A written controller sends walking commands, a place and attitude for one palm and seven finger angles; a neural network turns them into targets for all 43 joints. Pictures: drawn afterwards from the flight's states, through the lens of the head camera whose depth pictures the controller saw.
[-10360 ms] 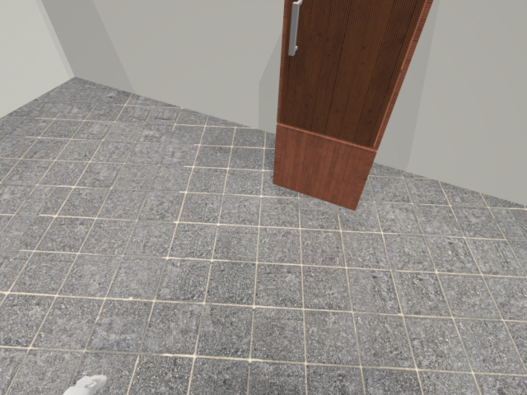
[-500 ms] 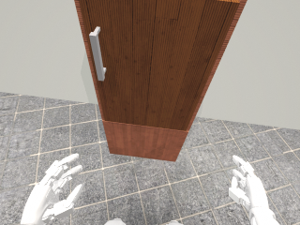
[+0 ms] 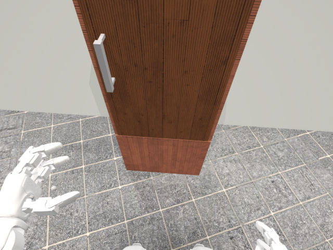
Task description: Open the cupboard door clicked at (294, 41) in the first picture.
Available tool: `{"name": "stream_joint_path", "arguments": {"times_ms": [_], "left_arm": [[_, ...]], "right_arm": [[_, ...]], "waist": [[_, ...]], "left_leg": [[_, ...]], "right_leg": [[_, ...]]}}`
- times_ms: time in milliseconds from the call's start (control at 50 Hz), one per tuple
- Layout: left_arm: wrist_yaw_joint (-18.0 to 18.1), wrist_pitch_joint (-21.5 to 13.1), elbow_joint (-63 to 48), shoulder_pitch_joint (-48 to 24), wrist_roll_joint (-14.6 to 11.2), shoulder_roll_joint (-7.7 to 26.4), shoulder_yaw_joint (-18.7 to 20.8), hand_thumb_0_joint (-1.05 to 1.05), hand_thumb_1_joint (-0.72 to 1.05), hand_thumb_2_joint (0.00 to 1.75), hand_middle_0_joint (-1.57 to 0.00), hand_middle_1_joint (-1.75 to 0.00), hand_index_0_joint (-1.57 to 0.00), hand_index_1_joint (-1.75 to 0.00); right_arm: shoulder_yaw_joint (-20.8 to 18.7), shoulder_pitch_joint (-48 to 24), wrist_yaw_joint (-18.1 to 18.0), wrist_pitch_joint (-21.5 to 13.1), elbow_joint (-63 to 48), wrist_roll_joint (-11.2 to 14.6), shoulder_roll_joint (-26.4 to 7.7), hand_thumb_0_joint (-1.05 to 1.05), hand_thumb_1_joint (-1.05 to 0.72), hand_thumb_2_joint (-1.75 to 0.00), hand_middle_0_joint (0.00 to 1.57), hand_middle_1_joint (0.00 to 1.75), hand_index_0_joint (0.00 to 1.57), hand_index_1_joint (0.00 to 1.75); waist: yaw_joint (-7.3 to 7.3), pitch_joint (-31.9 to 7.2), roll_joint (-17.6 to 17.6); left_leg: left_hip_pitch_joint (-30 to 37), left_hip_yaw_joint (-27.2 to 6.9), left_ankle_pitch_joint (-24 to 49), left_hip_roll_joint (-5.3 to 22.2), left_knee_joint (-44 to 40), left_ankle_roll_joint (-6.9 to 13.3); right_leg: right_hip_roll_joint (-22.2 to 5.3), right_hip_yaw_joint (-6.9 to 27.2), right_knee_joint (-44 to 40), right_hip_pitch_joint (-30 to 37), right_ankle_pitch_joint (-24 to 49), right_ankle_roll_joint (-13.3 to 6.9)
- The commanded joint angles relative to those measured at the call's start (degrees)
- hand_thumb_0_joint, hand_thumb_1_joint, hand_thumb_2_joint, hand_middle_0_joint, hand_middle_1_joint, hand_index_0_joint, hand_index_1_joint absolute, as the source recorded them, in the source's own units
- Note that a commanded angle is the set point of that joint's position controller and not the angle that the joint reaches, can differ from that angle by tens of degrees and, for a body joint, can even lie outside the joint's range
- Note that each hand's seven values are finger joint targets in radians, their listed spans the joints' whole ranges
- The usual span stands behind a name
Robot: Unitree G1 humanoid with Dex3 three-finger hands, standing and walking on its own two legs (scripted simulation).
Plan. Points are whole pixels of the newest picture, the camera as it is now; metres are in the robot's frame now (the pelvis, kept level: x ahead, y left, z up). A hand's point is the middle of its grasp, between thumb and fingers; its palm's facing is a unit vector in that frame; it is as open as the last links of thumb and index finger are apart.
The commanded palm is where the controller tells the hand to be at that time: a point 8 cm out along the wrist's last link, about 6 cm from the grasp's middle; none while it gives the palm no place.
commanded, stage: raise the hand with hooked fingers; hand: left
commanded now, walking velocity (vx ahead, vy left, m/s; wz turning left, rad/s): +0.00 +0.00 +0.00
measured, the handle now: (106, 64) +0.59 +0.20 +0.11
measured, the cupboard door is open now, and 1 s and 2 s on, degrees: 0 0 0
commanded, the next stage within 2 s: move the hooked fingers beside the handle in 1.18 s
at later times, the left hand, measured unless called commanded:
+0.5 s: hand (32, 161) +0.28 +0.29 +0.10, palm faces +0.00 -1.00 -0.05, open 13.8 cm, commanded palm +0.25 +0.34 +0.11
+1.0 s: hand (31, 144) +0.30 +0.29 +0.12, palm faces +0.01 -1.00 -0.03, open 14.0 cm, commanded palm +0.27 +0.34 +0.12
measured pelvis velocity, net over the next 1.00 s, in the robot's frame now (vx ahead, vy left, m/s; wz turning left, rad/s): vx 0.01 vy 0.02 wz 0.00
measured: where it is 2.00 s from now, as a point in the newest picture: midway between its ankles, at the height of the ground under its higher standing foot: outside the picture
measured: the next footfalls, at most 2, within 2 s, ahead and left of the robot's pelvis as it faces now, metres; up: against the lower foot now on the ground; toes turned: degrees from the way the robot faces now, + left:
none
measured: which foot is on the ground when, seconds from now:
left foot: down 0.00-1.00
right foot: down 0.00-1.00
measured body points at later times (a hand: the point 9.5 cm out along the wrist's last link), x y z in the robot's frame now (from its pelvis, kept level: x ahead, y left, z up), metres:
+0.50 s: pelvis +0.01 +0.02 +0.02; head +0.04 +0.03 +0.47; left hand +0.27 +0.34 +0.10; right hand +0.20 -0.20 -0.05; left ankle +0.01 +0.10 -0.69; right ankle +0.02 -0.09 -0.69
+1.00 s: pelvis +0.01 +0.02 +0.03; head +0.04 +0.03 +0.48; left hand +0.30 +0.35 +0.12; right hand +0.16 -0.23 -0.05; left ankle +0.01 +0.10 -0.69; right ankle +0.02 -0.09 -0.69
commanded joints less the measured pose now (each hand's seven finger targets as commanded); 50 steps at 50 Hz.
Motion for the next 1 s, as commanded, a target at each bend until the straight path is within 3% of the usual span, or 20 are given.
{"name": "stream_joint_path", "arguments": {"times_ms": [0,20,40,100,120,200,300,380,520,660,720,780,820,920,960,980], "left_arm": [[-2.28,-4.86,-7.13,-7.01,1.14,9.12,0.18,0.00,-0.20,0.43,-0.28,-1.00,-0.28,-1.00],[-3.35,-4.53,-7.70,-10.03,0.65,10.06,0.02,0.00,-0.22,0.42,-0.28,-1.02,-0.28,-1.02],[-4.11,-4.54,-8.61,-12.10,0.56,12.28,1.51,0.00,-0.24,0.41,-0.28,-1.03,-0.28,-1.03],[-4.12,-4.60,-10.59,-14.60,-0.28,15.08,4.67,0.00,-0.31,0.38,-0.29,-1.08,-0.29,-1.08],[-3.68,-4.32,-10.49,-15.88,-0.52,17.42,6.68,0.00,-0.34,0.37,-0.29,-1.10,-0.29,-1.10],[-2.31,-3.41,-8.21,-15.24,-1.14,15.09,6.72,0.00,-0.43,0.33,-0.29,-1.15,-0.29,-1.15],[-4.92,2.90,-0.42,-18.95,0.02,13.76,3.78,0.00,-0.50,0.30,-0.30,-1.20,-0.30,-1.20],[-7.05,5.39,-1.36,-24.68,0.35,16.87,5.15,0.00,-0.50,0.30,-0.30,-1.20,-0.30,-1.20],[-7.04,3.48,-0.83,-34.13,-0.04,21.42,8.99,0.00,-0.50,0.30,-0.30,-1.20,-0.30,-1.20],[-10.25,7.51,5.97,-36.72,0.37,22.69,8.86,0.00,-0.50,0.30,-0.30,-1.20,-0.30,-1.20],[-11.49,8.60,9.15,-33.65,-0.35,20.86,8.01,0.00,-0.50,0.30,-0.30,-1.20,-0.30,-1.20],[-11.20,7.62,7.19,-33.32,-0.68,22.26,9.72,0.00,-0.50,0.30,-0.30,-1.20,-0.30,-1.20],[-10.56,6.81,6.30,-33.80,-0.74,22.68,10.14,0.00,-0.50,0.30,-0.30,-1.20,-0.30,-1.20],[-8.67,4.27,2.43,-36.22,-0.12,24.31,11.35,0.00,-0.50,0.30,-0.30,-1.20,-0.30,-1.20],[-8.42,3.91,2.48,-36.23,0.38,23.12,10.27,0.00,-0.50,0.30,-0.30,-1.20,-0.30,-1.20],[-8.34,3.97,3.17,-35.68,0.39,23.03,10.42,0.00,-0.50,0.30,-0.30,-1.20,-0.30,-1.20]], "right_arm": [[-3.03,-5.89,-0.78,-5.13,-9.55,0.37,-8.92,0.00,-0.90,-0.90,0.20,0.30,0.20,0.30],[-2.95,-5.86,-1.05,-5.22,-9.67,0.46,-9.43,0.00,-0.90,-0.90,0.20,0.30,0.20,0.30],[-3.09,-5.56,-1.38,-5.30,-9.34,0.67,-9.64,0.00,-0.90,-0.90,0.20,0.30,0.20,0.30],[-2.87,-5.97,-2.18,-5.83,-9.20,0.77,-9.38,0.00,-0.90,-0.90,0.20,0.30,0.20,0.30],[-2.57,-5.85,-2.30,-5.77,-9.04,0.50,-9.73,0.00,-0.90,-0.90,0.20,0.30,0.20,0.30],[-2.08,-6.27,-2.19,-5.64,-8.48,0.51,-9.02,0.00,-0.90,-0.90,0.20,0.30,0.20,0.30],[-1.74,-6.35,-2.14,-4.37,-8.82,0.91,-9.72,0.00,-0.90,-0.90,0.20,0.30,0.20,0.30],[-1.59,-6.22,-2.33,-3.82,-9.78,0.85,-9.98,0.00,-0.90,-0.90,0.20,0.30,0.20,0.30],[-0.61,-6.22,-2.85,-3.24,-8.71,0.18,-9.71,0.00,-0.90,-0.90,0.20,0.30,0.20,0.30],[-0.80,-5.79,-3.08,-2.37,-8.18,0.63,-10.15,0.00,-0.90,-0.90,0.20,0.30,0.20,0.30],[-0.85,-5.58,-2.64,-2.21,-9.00,0.60,-10.39,0.00,-0.90,-0.90,0.20,0.30,0.20,0.30],[-1.38,-5.49,-2.10,-2.12,-9.41,0.44,-10.51,0.00,-0.90,-0.90,0.20,0.30,0.20,0.30],[-1.33,-5.48,-1.80,-2.01,-9.59,0.26,-10.51,0.00,-0.90,-0.90,0.20,0.30,0.20,0.30],[-1.40,-5.19,-1.86,-1.89,-9.43,-0.01,-10.20,0.00,-0.90,-0.90,0.20,0.30,0.20,0.30],[-1.34,-5.20,-2.02,-1.83,-9.08,0.25,-9.84,0.00,-0.90,-0.90,0.20,0.30,0.20,0.30],[-1.43,-5.07,-2.17,-1.80,-9.04,0.24,-9.82,0.00,-0.90,-0.90,0.20,0.30,0.20,0.30]], "waist": [[-0.16,-6.27,1.50],[-0.53,-6.23,1.67],[-0.25,-8.66,2.06],[0.91,-11.39,3.47],[1.61,-11.13,4.83],[1.97,-9.14,6.74],[1.08,-5.18,4.37],[1.32,-8.89,2.66],[1.63,-9.54,5.25],[1.65,-10.12,6.21],[2.11,-8.84,2.11],[2.54,-11.10,2.91],[2.70,-10.31,2.22],[2.48,-11.57,5.33],[1.99,-11.13,7.79],[1.81,-11.15,6.67]], "left_leg": [[2.38,-3.33,8.59,-1.50,-8.49,0.57],[3.14,-3.52,8.55,-1.59,-8.44,0.73],[4.62,-3.67,8.90,-1.50,-9.04,0.76],[8.28,-4.23,10.74,-1.31,-10.97,0.80],[8.79,-4.57,12.32,-1.26,-11.36,0.56],[12.03,-4.83,16.26,-0.91,-13.31,-0.19],[12.04,-4.99,15.81,-0.84,-15.05,-0.34],[15.04,-5.54,19.40,-0.71,-15.66,-0.31],[18.85,-6.23,22.18,-0.72,-16.91,-1.20],[20.47,-5.98,25.60,-0.60,-18.00,-1.15],[18.62,-6.00,25.04,-0.89,-18.08,-0.88],[19.37,-5.52,25.51,-0.98,-18.01,-0.86],[18.52,-5.13,25.30,-1.07,-17.78,-0.76],[19.67,-4.79,24.33,-1.12,-17.98,-0.64],[20.19,-4.61,23.19,-1.13,-18.34,-0.50],[20.06,-4.52,22.68,-1.11,-18.40,-0.37]], "right_leg": [[-0.42,6.25,-10.04,6.72,0.72,2.03],[-0.23,6.76,-10.43,7.01,0.58,1.89],[-0.31,6.68,-10.65,8.62,1.03,1.85],[-0.06,5.38,-10.62,11.20,3.50,1.51],[0.42,4.92,-9.98,12.01,5.40,0.99],[0.64,3.01,-10.07,12.25,10.41,0.89],[0.72,2.47,-11.78,11.90,11.66,1.09],[0.92,2.47,-12.36,14.22,14.37,0.97],[1.45,2.53,-13.21,15.11,15.27,0.20],[0.80,2.61,-14.88,16.48,17.68,0.47],[1.02,2.43,-15.09,16.97,17.89,0.30],[0.80,2.75,-14.98,17.19,18.50,0.50],[1.03,3.00,-14.82,17.79,18.91,0.23],[1.03,3.50,-14.90,18.11,18.02,0.09],[0.91,3.55,-15.32,17.44,17.04,0.21],[0.88,3.58,-15.55,17.43,17.01,0.39]]}}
